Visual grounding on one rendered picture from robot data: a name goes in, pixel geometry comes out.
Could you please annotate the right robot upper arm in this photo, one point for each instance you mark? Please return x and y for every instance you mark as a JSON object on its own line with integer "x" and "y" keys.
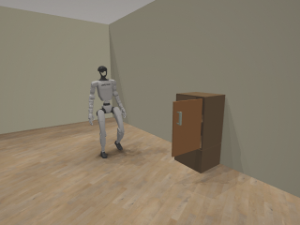
{"x": 93, "y": 84}

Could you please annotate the robot right shin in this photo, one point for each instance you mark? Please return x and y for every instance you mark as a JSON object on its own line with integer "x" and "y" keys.
{"x": 102, "y": 140}

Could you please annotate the left robot upper arm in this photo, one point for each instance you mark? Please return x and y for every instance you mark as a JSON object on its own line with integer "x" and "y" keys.
{"x": 114, "y": 93}

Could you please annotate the robot right hand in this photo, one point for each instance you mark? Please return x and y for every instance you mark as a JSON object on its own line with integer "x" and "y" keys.
{"x": 90, "y": 116}

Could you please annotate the right robot forearm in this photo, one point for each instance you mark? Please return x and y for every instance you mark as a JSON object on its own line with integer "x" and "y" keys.
{"x": 91, "y": 105}

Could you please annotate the handle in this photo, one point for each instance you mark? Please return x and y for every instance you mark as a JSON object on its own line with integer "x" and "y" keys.
{"x": 179, "y": 119}

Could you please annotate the left robot forearm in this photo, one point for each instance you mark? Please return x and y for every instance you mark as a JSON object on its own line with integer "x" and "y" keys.
{"x": 120, "y": 105}

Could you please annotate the robot left hand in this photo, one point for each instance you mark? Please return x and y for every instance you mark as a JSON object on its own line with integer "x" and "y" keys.
{"x": 123, "y": 112}

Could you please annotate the robot shin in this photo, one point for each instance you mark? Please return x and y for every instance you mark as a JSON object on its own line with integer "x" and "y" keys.
{"x": 102, "y": 140}
{"x": 120, "y": 136}

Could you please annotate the robot left shin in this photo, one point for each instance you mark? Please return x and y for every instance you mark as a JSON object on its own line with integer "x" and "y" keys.
{"x": 120, "y": 136}

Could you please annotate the cupboard door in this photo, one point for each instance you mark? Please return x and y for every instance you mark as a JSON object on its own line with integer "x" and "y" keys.
{"x": 187, "y": 136}

